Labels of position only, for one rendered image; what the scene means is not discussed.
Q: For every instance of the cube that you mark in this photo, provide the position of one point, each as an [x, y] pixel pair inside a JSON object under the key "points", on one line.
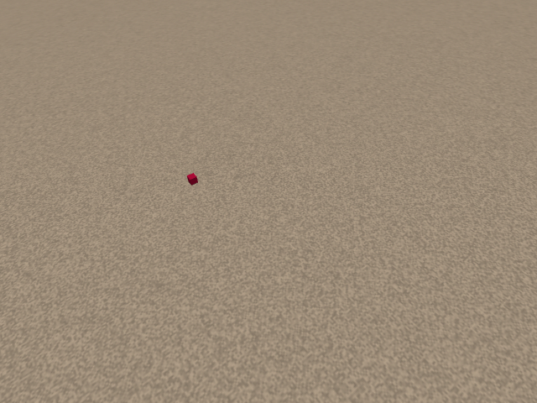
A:
{"points": [[192, 179]]}

